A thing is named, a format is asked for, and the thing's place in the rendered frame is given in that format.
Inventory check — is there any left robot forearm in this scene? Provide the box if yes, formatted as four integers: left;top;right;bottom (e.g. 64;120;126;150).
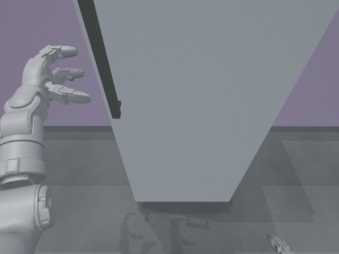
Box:
0;85;50;191

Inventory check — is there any fridge door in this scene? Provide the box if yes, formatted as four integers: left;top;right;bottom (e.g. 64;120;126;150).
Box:
73;0;339;202

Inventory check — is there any robot left hand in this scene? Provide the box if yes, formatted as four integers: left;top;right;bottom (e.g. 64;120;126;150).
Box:
22;45;91;105

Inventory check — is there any robot left upper arm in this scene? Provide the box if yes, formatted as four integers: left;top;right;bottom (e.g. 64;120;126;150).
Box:
0;184;56;254

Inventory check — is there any robot right hand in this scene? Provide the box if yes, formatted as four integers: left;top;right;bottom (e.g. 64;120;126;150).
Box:
267;233;294;254

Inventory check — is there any handle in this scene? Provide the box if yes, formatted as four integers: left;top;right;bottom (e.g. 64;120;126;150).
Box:
77;0;121;119

